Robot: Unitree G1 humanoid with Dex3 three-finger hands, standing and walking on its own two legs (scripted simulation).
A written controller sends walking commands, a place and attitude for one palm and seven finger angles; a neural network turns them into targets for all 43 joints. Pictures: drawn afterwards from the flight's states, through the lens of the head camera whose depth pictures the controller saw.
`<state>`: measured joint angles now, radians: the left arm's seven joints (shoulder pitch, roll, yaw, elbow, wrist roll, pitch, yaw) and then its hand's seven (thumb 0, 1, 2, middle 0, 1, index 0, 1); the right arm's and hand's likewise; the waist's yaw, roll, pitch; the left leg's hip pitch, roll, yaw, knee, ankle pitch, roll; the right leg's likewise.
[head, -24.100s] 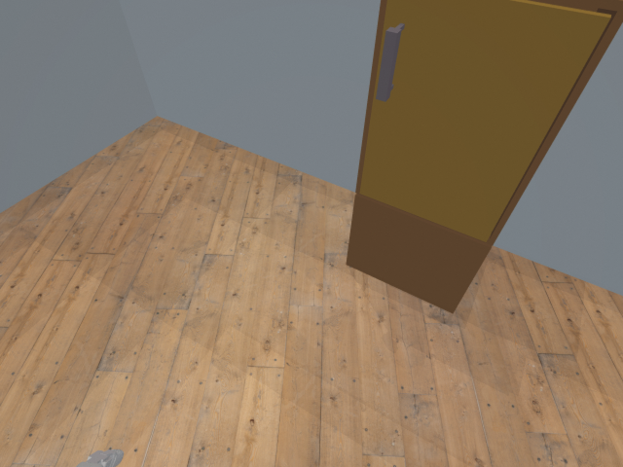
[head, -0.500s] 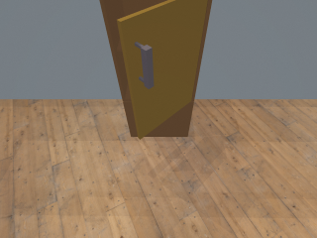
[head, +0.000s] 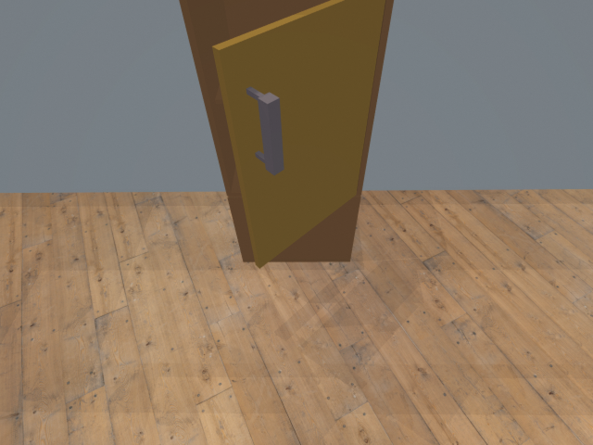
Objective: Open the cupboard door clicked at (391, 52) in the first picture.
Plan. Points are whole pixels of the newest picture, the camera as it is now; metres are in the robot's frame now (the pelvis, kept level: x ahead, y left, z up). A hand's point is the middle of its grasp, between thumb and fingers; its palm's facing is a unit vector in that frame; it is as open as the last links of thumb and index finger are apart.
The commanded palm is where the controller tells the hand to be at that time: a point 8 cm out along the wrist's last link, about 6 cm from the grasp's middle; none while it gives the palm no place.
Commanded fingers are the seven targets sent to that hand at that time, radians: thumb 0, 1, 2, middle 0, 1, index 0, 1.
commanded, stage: walk to a spot facing it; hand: left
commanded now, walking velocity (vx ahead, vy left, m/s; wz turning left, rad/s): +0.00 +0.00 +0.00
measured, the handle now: (264, 131) +0.60 +0.09 +0.09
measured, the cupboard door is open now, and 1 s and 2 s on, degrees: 44 44 44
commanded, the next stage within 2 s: none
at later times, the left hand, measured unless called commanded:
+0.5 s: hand out of the picture +0.08 +0.19 -0.18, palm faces -0.16 -0.96 -0.23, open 7.4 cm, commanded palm none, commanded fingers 0.00 0.90 0.90 -0.20 -0.30 -0.20 -0.30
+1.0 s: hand out of the picture +0.12 +0.16 -0.19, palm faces -0.40 -0.89 -0.23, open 7.4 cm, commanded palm none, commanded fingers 0.00 0.90 0.90 -0.20 -0.30 -0.20 -0.30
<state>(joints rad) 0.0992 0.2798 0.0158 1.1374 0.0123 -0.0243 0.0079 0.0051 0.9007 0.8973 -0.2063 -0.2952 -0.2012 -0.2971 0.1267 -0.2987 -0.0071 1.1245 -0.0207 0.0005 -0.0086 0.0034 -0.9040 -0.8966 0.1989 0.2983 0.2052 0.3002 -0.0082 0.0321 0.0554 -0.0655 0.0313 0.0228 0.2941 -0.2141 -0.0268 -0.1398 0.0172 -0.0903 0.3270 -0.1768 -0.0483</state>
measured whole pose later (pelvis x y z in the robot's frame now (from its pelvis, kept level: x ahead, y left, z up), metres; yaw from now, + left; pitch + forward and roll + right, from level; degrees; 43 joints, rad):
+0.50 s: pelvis -0.02 +0.00 -0.02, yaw -11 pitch +0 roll +1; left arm 0.15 0.20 0.07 1.00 0.02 0.07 -0.02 0.01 0.90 0.90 -0.20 -0.29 -0.20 -0.30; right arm 0.25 -0.20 -0.04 1.02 -0.04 0.02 -0.04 0.00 -0.90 -0.90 0.20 0.30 0.21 0.30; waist -0.01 0.00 0.12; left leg -0.16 0.09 0.20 0.52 -0.34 -0.02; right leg -0.41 0.02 -0.01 0.89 -0.46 -0.01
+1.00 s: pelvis -0.03 +0.00 -0.02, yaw -28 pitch +2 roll +0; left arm 0.20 0.23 0.09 0.94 0.02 0.06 -0.01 0.01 0.90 0.90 -0.21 -0.30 -0.20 -0.30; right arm 0.07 -0.21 -0.04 0.87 -0.01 0.00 -0.04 0.00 -0.90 -0.90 0.20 0.30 0.20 0.30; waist 0.02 -0.02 0.09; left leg -0.28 0.04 -0.01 0.52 -0.27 -0.03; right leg -0.42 0.11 0.14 0.67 -0.35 -0.01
